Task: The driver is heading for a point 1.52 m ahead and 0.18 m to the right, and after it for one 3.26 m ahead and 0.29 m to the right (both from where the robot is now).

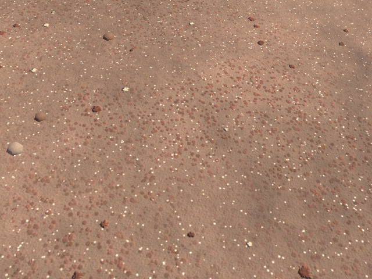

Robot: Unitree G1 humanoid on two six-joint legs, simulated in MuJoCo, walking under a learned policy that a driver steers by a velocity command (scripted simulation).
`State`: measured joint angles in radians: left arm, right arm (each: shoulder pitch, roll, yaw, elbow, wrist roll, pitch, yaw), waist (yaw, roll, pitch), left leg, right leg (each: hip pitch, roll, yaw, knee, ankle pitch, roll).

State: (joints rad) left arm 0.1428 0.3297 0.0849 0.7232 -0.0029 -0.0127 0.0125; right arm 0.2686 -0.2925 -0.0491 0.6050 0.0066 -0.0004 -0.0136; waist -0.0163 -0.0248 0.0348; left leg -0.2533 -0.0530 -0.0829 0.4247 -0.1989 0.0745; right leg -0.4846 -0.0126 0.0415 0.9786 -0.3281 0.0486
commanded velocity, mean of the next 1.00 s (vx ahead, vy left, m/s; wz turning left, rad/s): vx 0.44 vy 0.00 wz -0.06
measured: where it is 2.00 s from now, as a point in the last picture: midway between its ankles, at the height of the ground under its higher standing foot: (222, 157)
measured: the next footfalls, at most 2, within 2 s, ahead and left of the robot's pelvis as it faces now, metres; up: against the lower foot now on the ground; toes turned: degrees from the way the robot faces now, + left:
right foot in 0.26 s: +0.15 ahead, -0.14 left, +0.00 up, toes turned +13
left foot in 0.68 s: +0.38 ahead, +0.15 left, +0.00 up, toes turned +0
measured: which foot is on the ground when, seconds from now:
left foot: down 0.00-0.26, up 0.28-0.66, down 0.68-1.00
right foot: up 0.00-0.24, down 0.26-0.70, up 0.72-1.00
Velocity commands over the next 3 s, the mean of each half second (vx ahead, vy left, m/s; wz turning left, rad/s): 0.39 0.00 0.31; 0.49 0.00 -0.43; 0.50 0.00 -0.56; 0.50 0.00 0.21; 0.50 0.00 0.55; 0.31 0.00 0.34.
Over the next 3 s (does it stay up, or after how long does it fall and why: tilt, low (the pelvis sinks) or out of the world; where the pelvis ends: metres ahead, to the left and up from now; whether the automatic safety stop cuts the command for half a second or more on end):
stays up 1.43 -0.15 0.00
